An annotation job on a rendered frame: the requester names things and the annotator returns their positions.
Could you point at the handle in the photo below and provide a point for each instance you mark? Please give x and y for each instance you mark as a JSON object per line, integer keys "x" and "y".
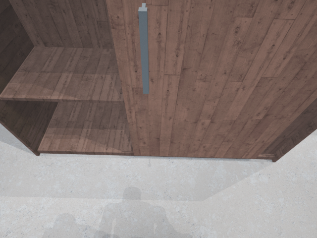
{"x": 143, "y": 28}

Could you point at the wardrobe door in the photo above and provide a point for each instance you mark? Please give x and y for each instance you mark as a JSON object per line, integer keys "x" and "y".
{"x": 226, "y": 77}
{"x": 299, "y": 123}

